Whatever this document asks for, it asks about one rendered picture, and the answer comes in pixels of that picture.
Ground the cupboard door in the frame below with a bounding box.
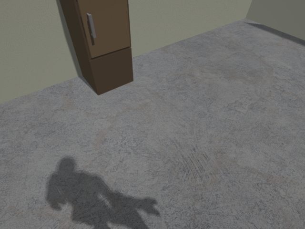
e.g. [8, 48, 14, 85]
[77, 0, 130, 58]

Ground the handle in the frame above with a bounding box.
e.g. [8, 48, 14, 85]
[87, 13, 96, 38]

